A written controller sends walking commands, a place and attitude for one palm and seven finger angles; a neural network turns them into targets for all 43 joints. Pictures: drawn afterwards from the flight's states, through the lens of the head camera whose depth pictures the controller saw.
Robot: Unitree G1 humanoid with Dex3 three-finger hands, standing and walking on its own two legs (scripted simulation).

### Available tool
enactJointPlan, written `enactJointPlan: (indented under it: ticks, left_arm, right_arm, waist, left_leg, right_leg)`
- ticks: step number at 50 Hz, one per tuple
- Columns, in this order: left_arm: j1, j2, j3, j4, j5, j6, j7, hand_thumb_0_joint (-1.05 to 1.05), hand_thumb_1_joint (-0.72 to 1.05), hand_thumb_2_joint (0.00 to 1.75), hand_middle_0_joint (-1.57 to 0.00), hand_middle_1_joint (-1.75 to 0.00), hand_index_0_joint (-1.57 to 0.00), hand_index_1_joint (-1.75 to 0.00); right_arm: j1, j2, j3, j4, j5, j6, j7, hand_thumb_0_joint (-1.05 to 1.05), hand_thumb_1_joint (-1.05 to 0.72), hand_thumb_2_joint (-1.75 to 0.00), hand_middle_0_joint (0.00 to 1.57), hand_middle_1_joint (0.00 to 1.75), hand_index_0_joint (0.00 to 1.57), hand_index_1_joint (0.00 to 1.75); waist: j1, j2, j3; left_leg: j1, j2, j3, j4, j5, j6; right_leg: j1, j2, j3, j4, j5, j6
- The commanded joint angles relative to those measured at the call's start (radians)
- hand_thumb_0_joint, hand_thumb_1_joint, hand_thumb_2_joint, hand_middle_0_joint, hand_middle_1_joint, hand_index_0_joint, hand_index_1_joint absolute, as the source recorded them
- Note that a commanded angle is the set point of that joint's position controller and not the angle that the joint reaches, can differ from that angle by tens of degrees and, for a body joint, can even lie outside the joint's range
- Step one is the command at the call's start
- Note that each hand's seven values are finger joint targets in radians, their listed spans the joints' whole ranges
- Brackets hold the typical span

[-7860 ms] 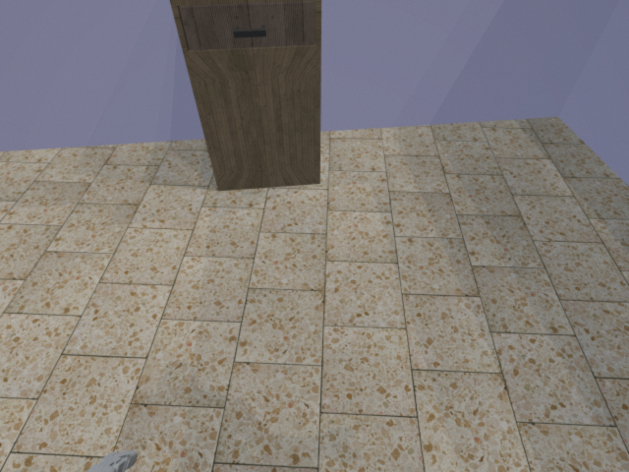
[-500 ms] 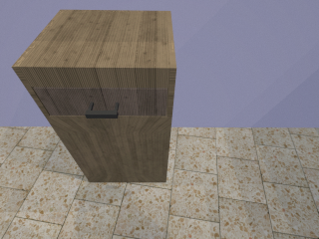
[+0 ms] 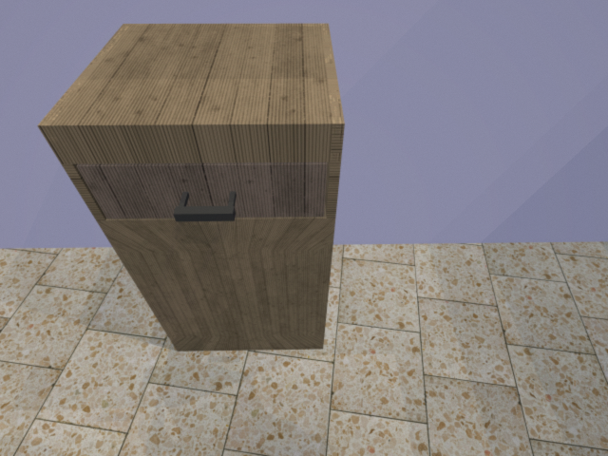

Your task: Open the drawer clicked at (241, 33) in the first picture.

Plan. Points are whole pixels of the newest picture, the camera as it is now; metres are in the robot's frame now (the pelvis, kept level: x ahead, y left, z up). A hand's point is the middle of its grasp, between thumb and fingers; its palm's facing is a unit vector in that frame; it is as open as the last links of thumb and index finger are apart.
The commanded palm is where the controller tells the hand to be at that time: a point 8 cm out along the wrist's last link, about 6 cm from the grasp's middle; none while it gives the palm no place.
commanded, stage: look again from close up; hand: left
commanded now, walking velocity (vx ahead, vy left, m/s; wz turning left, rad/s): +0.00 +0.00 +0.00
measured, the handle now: (206, 205) +0.54 +0.22 -0.02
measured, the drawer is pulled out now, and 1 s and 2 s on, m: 0.00 0.00 0.00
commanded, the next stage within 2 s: raise the hand with hooked fingers in 0.18 s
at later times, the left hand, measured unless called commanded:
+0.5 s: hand (168, 407) +0.19 +0.19 -0.03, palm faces +0.00 -0.63 -0.78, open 7.7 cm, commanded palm +0.11 +0.22 -0.03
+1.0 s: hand (141, 378) +0.21 +0.22 +0.00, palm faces +0.17 -0.03 -0.98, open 10.4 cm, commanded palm +0.16 +0.22 +0.04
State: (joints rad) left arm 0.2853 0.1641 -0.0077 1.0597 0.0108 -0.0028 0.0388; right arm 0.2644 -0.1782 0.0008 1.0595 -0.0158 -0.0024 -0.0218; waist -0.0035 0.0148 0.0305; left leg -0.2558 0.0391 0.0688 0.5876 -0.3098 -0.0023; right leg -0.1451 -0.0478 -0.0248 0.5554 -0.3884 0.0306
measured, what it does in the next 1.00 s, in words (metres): shifts its weight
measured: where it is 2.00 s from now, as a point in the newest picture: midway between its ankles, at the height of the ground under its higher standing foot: outside the picture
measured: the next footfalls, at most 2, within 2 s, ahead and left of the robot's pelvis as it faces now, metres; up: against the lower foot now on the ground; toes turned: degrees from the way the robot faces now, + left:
none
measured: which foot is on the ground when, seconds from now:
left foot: down 0.00-1.00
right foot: down 0.00-1.00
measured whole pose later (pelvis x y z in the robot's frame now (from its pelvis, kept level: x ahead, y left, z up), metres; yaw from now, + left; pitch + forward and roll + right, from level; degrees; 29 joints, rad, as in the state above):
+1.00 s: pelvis -0.04 -0.04 -0.05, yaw +2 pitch +10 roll +1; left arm 0.22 0.40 0.01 0.00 0.99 0.01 0.42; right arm 0.06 -0.19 -0.01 0.60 -0.05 0.05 -0.01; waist 0.07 0.07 -0.11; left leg -0.74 0.07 0.00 0.94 -0.38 -0.06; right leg -0.64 -0.02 -0.07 1.00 -0.53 -0.04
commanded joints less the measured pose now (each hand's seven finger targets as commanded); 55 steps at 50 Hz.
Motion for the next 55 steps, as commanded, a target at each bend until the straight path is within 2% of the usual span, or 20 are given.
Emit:
enactJointPlan:
  ticks: [1, 13, 14, 15, 16, 17, 18, 19, 21, 24, 26, 29, 33, 35, 37, 39, 43, 46, 50, 55]
  left_arm:
    - [0.064, 0.107, 0.020, -0.028, 0.004, -0.004, -0.001, 0.00, 0.90, 0.90, -0.20, -0.30, -0.20, -0.30]
    - [0.075, 0.112, 0.021, -0.007, 0.004, -0.013, -0.006, 0.00, 0.90, 0.90, -0.20, -0.30, -0.20, -0.30]
    - [0.132, 0.121, 0.023, 0.013, 0.014, -0.029, 0.033, 0.00, 0.90, 0.90, -0.20, -0.30, -0.20, -0.30]
    - [-0.650, 0.457, 0.027, -1.509, 0.166, -0.193, 0.060, 0.00, 0.88, 0.89, -0.20, -0.32, -0.20, -0.32]
    - [-0.168, 0.356, 0.054, -1.204, 0.186, -0.108, 0.136, 0.00, 0.85, 0.88, -0.20, -0.33, -0.20, -0.33]
    - [-0.121, 0.269, 0.045, -1.169, 0.128, -0.038, 0.189, 0.00, 0.83, 0.87, -0.21, -0.34, -0.21, -0.34]
    - [0.188, 0.050, -0.083, -0.948, 0.161, 0.067, 0.194, 0.00, 0.81, 0.86, -0.21, -0.36, -0.21, -0.36]
    - [0.011, 0.105, -0.082, -1.180, 0.201, 0.049, 0.195, 0.00, 0.78, 0.85, -0.21, -0.37, -0.21, -0.37]
    - [0.098, 0.198, -0.033, -1.136, 0.412, 0.039, 0.249, 0.00, 0.74, 0.83, -0.21, -0.40, -0.21, -0.40]
    - [0.341, 0.167, -0.022, -0.955, 0.678, 0.079, 0.303, 0.00, 0.67, 0.80, -0.22, -0.45, -0.22, -0.45]
    - [0.460, 0.138, -0.041, -0.896, 0.825, 0.076, 0.315, 0.00, 0.62, 0.78, -0.22, -0.48, -0.22, -0.48]
    - [0.416, 0.231, 0.016, -1.017, 0.970, 0.014, 0.343, 0.00, 0.55, 0.75, -0.22, -0.53, -0.22, -0.53]
    - [0.143, 0.365, 0.102, -1.249, 1.086, -0.043, 0.427, 0.00, 0.46, 0.71, -0.23, -0.58, -0.23, -0.58]
    - [-0.052, 0.391, 0.129, -1.361, 1.093, -0.093, 0.473, 0.00, 0.41, 0.69, -0.24, -0.62, -0.24, -0.62]
    - [-0.239, 0.431, 0.144, -1.460, 1.075, -0.155, 0.508, 0.00, 0.36, 0.67, -0.24, -0.64, -0.24, -0.64]
    - [-0.220, 0.405, 0.113, -1.444, 1.040, -0.198, 0.514, 0.00, 0.32, 0.65, -0.24, -0.68, -0.24, -0.68]
    - [-0.177, 0.434, 0.148, -1.347, 1.021, -0.175, 0.500, 0.00, 0.22, 0.61, -0.25, -0.74, -0.25, -0.74]
    - [-0.085, 0.418, 0.146, -1.213, 1.000, -0.016, 0.455, 0.00, 0.15, 0.58, -0.25, -0.78, -0.25, -0.78]
    - [0.011, 0.415, 0.113, -1.189, 0.910, 0.155, 0.305, 0.00, 0.06, 0.54, -0.26, -0.84, -0.26, -0.84]
    - [-0.016, 0.430, 0.101, -1.295, 0.914, 0.080, 0.200, 0.00, -0.06, 0.49, -0.27, -0.92, -0.27, -0.92]
  right_arm:
    - [0.039, -0.103, -0.014, -0.043, 0.000, -0.012, 0.000, 0.00, -0.90, -0.90, 0.20, 0.30, 0.20, 0.30]
    - [0.049, -0.100, -0.010, -0.011, 0.005, -0.022, -0.005, 0.00, -0.90, -0.90, 0.20, 0.30, 0.20, 0.30]
    - [-0.048, -0.130, -0.024, -0.080, 0.013, -0.022, 0.003, 0.00, -0.90, -0.90, 0.20, 0.30, 0.20, 0.30]
    - [-0.008, -0.247, -0.028, -0.387, 0.061, -0.172, -0.045, 0.00, -0.90, -0.90, 0.20, 0.30, 0.20, 0.30]
    - [-0.071, -0.154, -0.024, -0.327, 0.055, -0.276, -0.091, 0.00, -0.90, -0.90, 0.20, 0.30, 0.20, 0.30]
    - [-0.077, -0.148, -0.047, -0.262, 0.067, -0.305, -0.100, 0.00, -0.90, -0.90, 0.20, 0.30, 0.20, 0.30]
    - [-0.079, -0.106, -0.039, -0.267, 0.086, -0.312, -0.103, 0.00, -0.90, -0.90, 0.20, 0.30, 0.20, 0.30]
    - [-0.122, -0.144, -0.040, -0.352, 0.071, -0.316, -0.089, 0.00, -0.90, -0.90, 0.20, 0.30, 0.20, 0.30]
    - [-0.131, -0.172, -0.048, -0.390, 0.023, -0.290, -0.083, 0.00, -0.90, -0.90, 0.20, 0.30, 0.20, 0.30]
    - [-0.168, -0.167, -0.082, -0.483, -0.015, -0.199, -0.042, 0.00, -0.90, -0.90, 0.20, 0.30, 0.20, 0.30]
    - [-0.214, -0.160, -0.093, -0.515, -0.027, -0.119, -0.008, 0.00, -0.90, -0.90, 0.20, 0.30, 0.20, 0.30]
    - [-0.279, -0.151, -0.084, -0.587, -0.024, -0.053, 0.037, 0.00, -0.90, -0.90, 0.20, 0.30, 0.20, 0.30]
    - [-0.278, -0.150, -0.086, -0.638, -0.057, -0.022, 0.040, 0.00, -0.90, -0.90, 0.20, 0.30, 0.20, 0.30]
    - [-0.275, -0.138, -0.088, -0.637, -0.075, -0.019, 0.032, 0.00, -0.90, -0.90, 0.20, 0.30, 0.20, 0.30]
    - [-0.259, -0.130, -0.087, -0.623, -0.087, -0.030, 0.013, 0.00, -0.90, -0.90, 0.20, 0.30, 0.20, 0.30]
    - [-0.246, -0.136, -0.088, -0.622, -0.082, -0.047, 0.004, 0.00, -0.90, -0.90, 0.20, 0.30, 0.20, 0.30]
    - [-0.251, -0.146, -0.080, -0.611, -0.084, -0.039, 0.006, 0.00, -0.90, -0.90, 0.20, 0.30, 0.20, 0.30]
    - [-0.272, -0.142, -0.074, -0.620, -0.051, -0.002, 0.003, 0.00, -0.90, -0.90, 0.20, 0.30, 0.20, 0.30]
    - [-0.306, -0.151, -0.048, -0.643, -0.006, 0.028, -0.014, 0.00, -0.90, -0.90, 0.20, 0.30, 0.20, 0.30]
    - [-0.287, -0.155, -0.035, -0.621, -0.021, 0.013, -0.030, 0.00, -0.90, -0.90, 0.20, 0.30, 0.20, 0.30]
  waist:
    - [0.007, -0.004, 0.076]
    - [0.009, -0.023, -0.005]
    - [0.036, -0.084, 0.074]
    - [-0.049, 0.224, -0.438]
    - [0.034, 0.374, -0.398]
    - [0.009, 0.248, -0.304]
    - [-0.002, 0.158, -0.183]
    - [0.008, 0.088, -0.124]
    - [-0.008, -0.003, -0.149]
    - [0.071, -0.219, -0.140]
    - [0.119, -0.285, -0.102]
    - [0.169, -0.229, -0.202]
    - [0.124, -0.023, -0.301]
    - [0.077, 0.048, -0.369]
    - [0.024, 0.031, -0.387]
    - [0.004, 0.038, -0.359]
    - [0.013, 0.024, -0.375]
    - [0.057, 0.014, -0.365]
    - [0.096, -0.155, -0.389]
    - [0.085, -0.132, -0.292]
  left_leg:
    - [-0.004, 0.068, -0.092, -0.172, 0.088, 0.048]
    - [0.072, 0.071, -0.065, -0.146, 0.242, 0.043]
    - [-0.019, 0.086, -0.053, 0.052, 0.285, 0.006]
    - [0.253, -0.030, -0.027, -0.102, 0.471, 0.053]
    - [0.374, 0.019, -0.048, -0.128, 0.596, 0.044]
    - [0.235, 0.033, -0.042, -0.112, 0.488, 0.014]
    - [0.133, 0.035, -0.050, -0.135, 0.388, 0.032]
    - [0.052, 0.012, -0.068, -0.110, 0.298, 0.022]
    - [-0.017, -0.023, -0.051, -0.023, 0.262, 0.036]
    - [-0.171, -0.042, -0.039, 0.046, 0.252, 0.019]
    - [-0.275, -0.052, -0.023, 0.067, 0.199, 0.008]
    - [-0.326, -0.070, -0.005, 0.108, 0.206, 0.004]
    - [-0.288, -0.090, -0.005, 0.186, 0.144, 0.021]
    - [-0.209, -0.090, -0.019, 0.270, 0.133, 0.027]
    - [-0.192, -0.087, -0.041, 0.354, 0.097, 0.037]
    - [-0.186, -0.083, -0.055, 0.397, 0.050, 0.041]
    - [-0.246, -0.078, -0.066, 0.390, 0.064, 0.038]
    - [-0.287, -0.073, -0.044, 0.284, 0.098, 0.033]
    - [-0.284, -0.083, -0.020, 0.176, 0.153, 0.029]
    - [-0.207, -0.072, -0.020, 0.095, 0.160, 0.036]
  right_leg:
    - [-0.115, -0.022, 0.036, -0.116, 0.074, -0.056]
    - [-0.074, -0.040, 0.045, -0.117, 0.238, -0.052]
    - [-0.123, -0.103, 0.135, -0.188, 0.553, -0.038]
    - [-0.076, 0.012, 0.083, -0.012, 0.566, -0.086]
    - [-0.175, 0.032, -0.017, 0.076, 0.288, -0.083]
    - [-0.226, 0.037, -0.053, 0.063, 0.145, -0.063]
    - [-0.261, 0.039, -0.065, 0.064, 0.111, -0.051]
    - [-0.247, 0.028, -0.052, 0.022, 0.176, -0.054]
    - [-0.332, 0.047, -0.049, 0.023, 0.197, -0.061]
    - [-0.372, 0.072, -0.044, 0.078, 0.175, -0.062]
    - [-0.366, 0.064, 0.011, 0.088, 0.201, -0.074]
    - [-0.302, 0.047, 0.089, 0.147, 0.326, -0.086]
    - [-0.391, 0.047, 0.144, 0.169, 0.241, -0.081]
    - [-0.505, 0.040, 0.160, 0.185, 0.164, -0.082]
    - [-0.592, 0.033, 0.177, 0.185, 0.073, -0.076]
    - [-0.665, 0.030, 0.190, 0.173, 0.003, -0.079]
    - [-0.621, 0.041, 0.152, 0.207, 0.082, -0.078]
    - [-0.451, 0.047, 0.085, 0.191, 0.220, -0.058]
    - [-0.188, 0.024, 0.111, 0.134, 0.449, -0.022]
    - [-0.194, 0.023, 0.060, 0.091, 0.430, -0.022]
